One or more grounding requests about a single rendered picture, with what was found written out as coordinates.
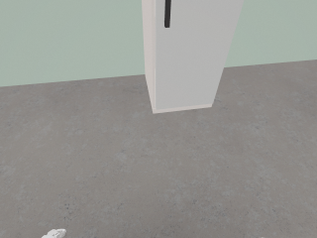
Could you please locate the robot left hand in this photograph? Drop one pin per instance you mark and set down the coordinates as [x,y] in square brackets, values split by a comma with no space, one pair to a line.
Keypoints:
[59,233]

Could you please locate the fridge door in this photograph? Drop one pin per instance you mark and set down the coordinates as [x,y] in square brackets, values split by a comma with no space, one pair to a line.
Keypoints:
[192,52]

